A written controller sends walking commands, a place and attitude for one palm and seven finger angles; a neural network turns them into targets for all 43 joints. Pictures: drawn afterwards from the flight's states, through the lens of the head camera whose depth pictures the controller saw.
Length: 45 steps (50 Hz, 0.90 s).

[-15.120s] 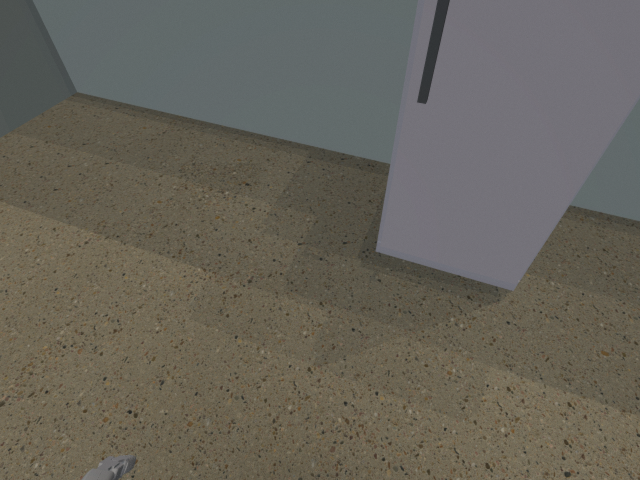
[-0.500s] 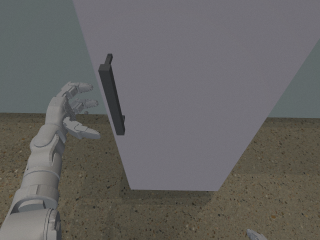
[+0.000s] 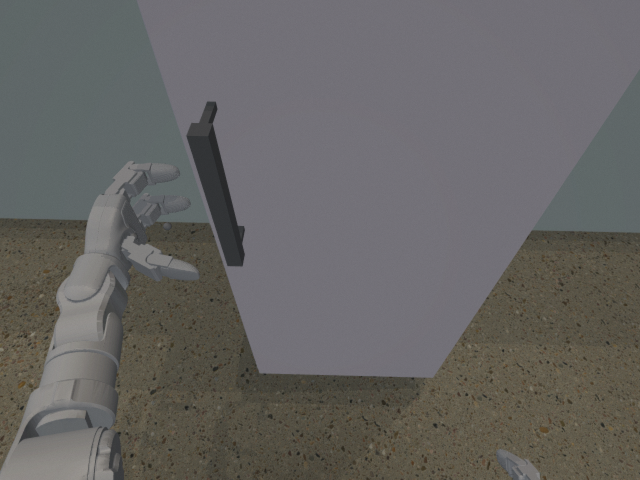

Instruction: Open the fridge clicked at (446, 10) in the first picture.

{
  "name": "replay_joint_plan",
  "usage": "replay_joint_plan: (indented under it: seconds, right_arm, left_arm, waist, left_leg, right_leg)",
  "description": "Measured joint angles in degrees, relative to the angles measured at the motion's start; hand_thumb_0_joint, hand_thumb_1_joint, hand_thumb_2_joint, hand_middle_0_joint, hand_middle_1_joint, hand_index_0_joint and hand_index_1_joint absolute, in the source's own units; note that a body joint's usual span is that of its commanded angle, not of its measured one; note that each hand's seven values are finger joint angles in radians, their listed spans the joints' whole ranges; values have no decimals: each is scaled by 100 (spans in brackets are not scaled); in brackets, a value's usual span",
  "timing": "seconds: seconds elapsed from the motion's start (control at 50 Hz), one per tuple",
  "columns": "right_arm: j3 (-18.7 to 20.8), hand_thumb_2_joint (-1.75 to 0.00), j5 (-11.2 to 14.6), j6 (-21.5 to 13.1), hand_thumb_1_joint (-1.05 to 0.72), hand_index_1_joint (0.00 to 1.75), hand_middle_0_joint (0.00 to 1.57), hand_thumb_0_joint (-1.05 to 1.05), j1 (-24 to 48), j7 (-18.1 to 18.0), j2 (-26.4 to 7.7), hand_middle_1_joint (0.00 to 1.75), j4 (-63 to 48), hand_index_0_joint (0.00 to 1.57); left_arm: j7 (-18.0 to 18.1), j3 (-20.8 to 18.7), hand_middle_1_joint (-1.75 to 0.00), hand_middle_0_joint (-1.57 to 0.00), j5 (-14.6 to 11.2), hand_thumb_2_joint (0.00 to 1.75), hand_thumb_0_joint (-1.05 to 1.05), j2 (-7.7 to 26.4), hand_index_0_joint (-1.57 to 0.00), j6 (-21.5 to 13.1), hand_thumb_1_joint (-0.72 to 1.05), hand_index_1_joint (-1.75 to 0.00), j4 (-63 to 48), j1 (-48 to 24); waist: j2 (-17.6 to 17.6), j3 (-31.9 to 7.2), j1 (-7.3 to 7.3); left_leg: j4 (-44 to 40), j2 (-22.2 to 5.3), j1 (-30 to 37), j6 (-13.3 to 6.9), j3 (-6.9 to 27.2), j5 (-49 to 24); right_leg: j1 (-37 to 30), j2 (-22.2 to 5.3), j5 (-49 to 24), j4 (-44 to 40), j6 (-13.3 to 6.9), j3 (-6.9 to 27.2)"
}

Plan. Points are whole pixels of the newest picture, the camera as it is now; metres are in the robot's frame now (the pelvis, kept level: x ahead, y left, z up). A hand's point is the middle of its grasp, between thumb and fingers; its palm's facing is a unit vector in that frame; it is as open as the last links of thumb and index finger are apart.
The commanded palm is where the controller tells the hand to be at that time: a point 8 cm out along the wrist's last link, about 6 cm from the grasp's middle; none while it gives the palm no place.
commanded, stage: move the hooked fingers beside the handle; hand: left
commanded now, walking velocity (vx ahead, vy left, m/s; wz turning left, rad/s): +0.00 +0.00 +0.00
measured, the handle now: (224, 194) +0.45 +0.14 +0.11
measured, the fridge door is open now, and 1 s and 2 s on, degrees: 0 0 0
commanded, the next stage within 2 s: feel for the door with the fingertips in 0.44 s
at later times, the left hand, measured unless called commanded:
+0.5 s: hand (162, 221) +0.39 +0.20 +0.12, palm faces +0.02 -1.00 -0.03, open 14.0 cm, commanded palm +0.37 +0.26 +0.12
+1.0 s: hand (194, 222) +0.39 +0.16 +0.12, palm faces -0.01 -1.00 -0.01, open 14.0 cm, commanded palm +0.37 +0.22 +0.12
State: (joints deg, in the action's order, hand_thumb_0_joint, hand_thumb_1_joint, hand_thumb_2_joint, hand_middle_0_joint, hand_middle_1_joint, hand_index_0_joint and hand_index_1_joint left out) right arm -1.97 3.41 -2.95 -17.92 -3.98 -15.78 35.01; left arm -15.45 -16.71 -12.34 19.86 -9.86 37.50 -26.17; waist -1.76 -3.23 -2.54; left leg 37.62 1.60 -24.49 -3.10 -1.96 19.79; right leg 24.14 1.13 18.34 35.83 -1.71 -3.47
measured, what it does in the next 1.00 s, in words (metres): stands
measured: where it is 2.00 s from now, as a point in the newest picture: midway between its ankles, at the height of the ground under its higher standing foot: outside the picture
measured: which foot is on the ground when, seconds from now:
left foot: down 0.00-1.00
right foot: down 0.00-1.00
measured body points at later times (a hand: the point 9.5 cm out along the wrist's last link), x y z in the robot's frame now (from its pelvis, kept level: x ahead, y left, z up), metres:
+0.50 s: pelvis +0.00 -0.01 +0.00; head +0.03 -0.01 +0.45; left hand +0.39 +0.26 +0.12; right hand +0.11 -0.26 -0.10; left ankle -0.01 +0.08 -0.72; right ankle +0.00 -0.10 -0.72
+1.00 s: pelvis +0.00 +0.00 +0.00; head +0.02 -0.01 +0.45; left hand +0.39 +0.22 +0.12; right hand +0.11 -0.25 -0.11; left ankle -0.01 +0.08 -0.72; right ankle +0.00 -0.10 -0.72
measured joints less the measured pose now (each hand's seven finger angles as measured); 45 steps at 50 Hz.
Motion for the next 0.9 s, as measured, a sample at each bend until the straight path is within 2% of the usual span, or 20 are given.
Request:
replay_joint_plan:
  seconds: [0.08, 0.18, 0.3, 0.38, 0.48, 0.62, 0.74, 0.9]
  right_arm:
    - [-50, -90, 22, 21, -91, 30, 20, 1, 15, -32, 43, 30, 108, 21]
    - [-31, -90, 58, 29, -91, 30, 20, 1, -43, -32, 3, 30, 19, 21]
    - [14, -90, 82, 16, -91, 30, 20, 1, -72, -28, -45, 30, 14, 21]
    - [-14, -90, 58, 3, -91, 30, 20, 1, 23, -33, -3, 30, 52, 21]
    - [-38, -90, 38, -26, -91, 30, 20, 1, 95, -36, 44, 30, 19, 21]
    - [-55, -90, 70, -23, -91, 30, 20, 1, 46, -31, 19, 30, 26, 21]
    - [-1, -90, 60, -9, -91, 30, 20, 1, -14, 23, 9, 30, 39, 21]
    - [20, -90, 3, -27, -91, 30, 20, 1, 42, 84, 90, 30, 41, 21]
  left_arm:
    - [-26, -102, -120, -30, -2, 30, -1, 133, -30, -75, -50, -120, 189, -198]
    - [-227, -142, -120, -30, -59, 30, -1, 375, -30, 133, -50, -120, 344, -198]
    - [-329, -5, -120, -30, -230, 30, -1, 164, -30, 148, -50, -120, 66, 72]
    - [-174, -11, -120, -30, -113, 30, -1, 39, -30, 97, -50, -120, 1, 39]
    - [-51, -55, -120, -30, 16, 30, -1, 132, -30, 46, -50, -120, 22, -58]
    - [-200, 12, -120, -30, -119, 30, -1, 220, -30, 148, -50, -120, 295, -267]
    - [-73, 249, -120, -30, -130, 30, -1, -68, -30, 183, -50, -120, 12, -91]
    - [418, 423, -120, -30, 78, 30, -1, -383, -30, 106, -50, -120, -469, 145]
  waist:
    - [62, -8, -21]
    - [-6, -51, -49]
    - [-58, -47, 33]
    - [10, -6, 28]
    - [34, 13, -16]
    - [-20, -41, -4]
    - [-41, -68, 26]
    - [-2, -24, -5]
  left_leg:
    - [7, -22, 49, 24, 35, 15]
    - [-21, -46, 53, 41, 35, 6]
    - [-25, -29, 57, 32, 41, 2]
    - [-1, -20, 42, 38, 60, -1]
    - [1, -31, 52, 47, 58, -6]
    - [-14, -21, 47, 32, 59, -7]
    - [-12, 4, 44, 11, 47, 5]
    - [-32, 10, 108, 7, 1, 10]
  right_leg:
    - [-62, 23, 18, -8, -29, -33]
    - [-73, 50, -8, -60, -49, -31]
    - [-75, 33, 2, -48, -38, -36]
    - [-59, 22, 15, -9, -46, -56]
    - [-70, 34, 4, -15, -55, -54]
    - [-73, 25, -4, -43, -40, -53]
    - [-63, 1, 13, -27, -14, -39]
    - [-96, -5, 22, -8, -2, 9]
